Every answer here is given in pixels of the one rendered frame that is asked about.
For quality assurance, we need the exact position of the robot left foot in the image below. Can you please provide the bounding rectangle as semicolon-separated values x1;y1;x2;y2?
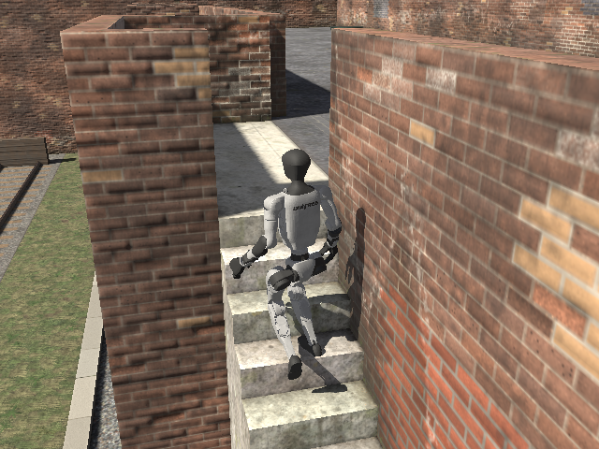
287;355;302;380

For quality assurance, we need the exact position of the robot left upper arm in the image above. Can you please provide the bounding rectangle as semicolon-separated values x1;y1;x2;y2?
262;194;285;249

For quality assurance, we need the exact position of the robot left forearm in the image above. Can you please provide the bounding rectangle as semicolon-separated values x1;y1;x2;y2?
240;236;268;268

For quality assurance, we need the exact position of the left robot hand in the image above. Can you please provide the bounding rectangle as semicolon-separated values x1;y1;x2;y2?
229;257;252;279

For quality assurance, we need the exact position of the robot right upper arm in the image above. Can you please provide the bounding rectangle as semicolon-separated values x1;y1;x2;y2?
312;185;342;231

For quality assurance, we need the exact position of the left robot shin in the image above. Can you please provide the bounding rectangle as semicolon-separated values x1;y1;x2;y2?
268;303;296;360

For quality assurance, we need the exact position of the right robot hand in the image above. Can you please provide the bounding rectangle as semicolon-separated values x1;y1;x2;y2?
319;242;338;264

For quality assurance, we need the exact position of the robot right forearm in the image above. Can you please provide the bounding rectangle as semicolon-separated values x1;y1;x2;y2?
327;218;342;248

